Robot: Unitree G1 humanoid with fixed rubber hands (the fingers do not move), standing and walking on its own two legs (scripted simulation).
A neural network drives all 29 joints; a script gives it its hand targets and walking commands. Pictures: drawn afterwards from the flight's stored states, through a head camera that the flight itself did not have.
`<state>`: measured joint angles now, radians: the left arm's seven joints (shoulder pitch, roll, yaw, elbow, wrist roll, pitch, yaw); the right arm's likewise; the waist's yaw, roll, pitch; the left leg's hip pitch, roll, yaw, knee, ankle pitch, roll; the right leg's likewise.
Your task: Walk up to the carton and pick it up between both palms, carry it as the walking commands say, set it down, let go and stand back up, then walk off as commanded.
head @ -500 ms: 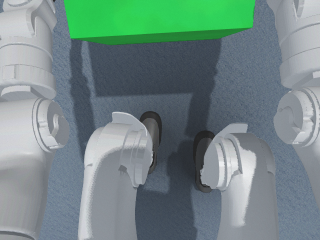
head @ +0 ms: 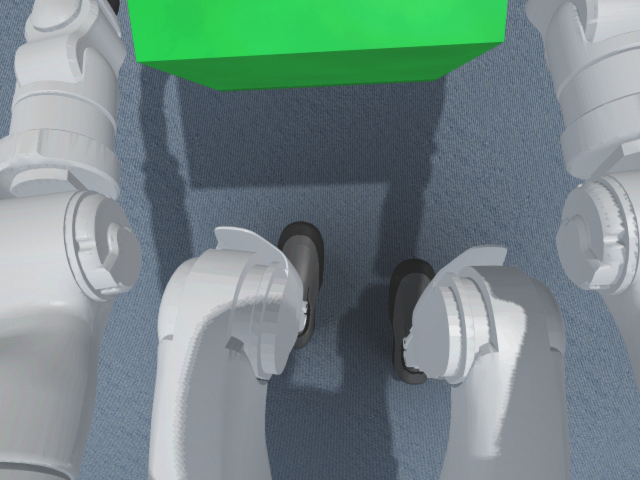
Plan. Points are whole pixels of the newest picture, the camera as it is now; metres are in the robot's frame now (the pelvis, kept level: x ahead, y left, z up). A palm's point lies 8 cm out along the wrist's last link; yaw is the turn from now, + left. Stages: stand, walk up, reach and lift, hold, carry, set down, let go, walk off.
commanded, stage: set down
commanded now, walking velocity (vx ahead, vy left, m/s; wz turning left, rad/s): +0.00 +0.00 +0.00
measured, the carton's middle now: out of the picture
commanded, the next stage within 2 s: let go in 1.88 s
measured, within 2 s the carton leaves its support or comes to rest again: neither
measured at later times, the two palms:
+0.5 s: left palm out of the picture +0.52 +0.33 -0.13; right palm out of the picture +0.60 -0.11 -0.13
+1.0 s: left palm out of the picture +0.53 +0.34 +0.00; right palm out of the picture +0.61 -0.13 +0.00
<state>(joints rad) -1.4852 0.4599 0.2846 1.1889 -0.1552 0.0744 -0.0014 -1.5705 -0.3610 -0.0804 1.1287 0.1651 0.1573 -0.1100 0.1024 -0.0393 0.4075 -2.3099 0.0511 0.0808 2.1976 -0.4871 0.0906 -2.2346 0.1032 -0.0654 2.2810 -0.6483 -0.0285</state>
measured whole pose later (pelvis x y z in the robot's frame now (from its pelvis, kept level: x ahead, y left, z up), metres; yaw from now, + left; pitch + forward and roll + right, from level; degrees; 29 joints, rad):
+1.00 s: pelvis +0.00 +0.00 +0.08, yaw +0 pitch +44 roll -2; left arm -1.38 0.54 0.37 0.96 -0.12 0.26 -0.09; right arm -1.50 -0.44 -0.18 0.94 0.12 0.31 -0.04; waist 0.10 -0.03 0.13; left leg -2.23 0.00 0.05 1.89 -0.43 0.07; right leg -2.15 0.06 -0.06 1.96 -0.59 -0.03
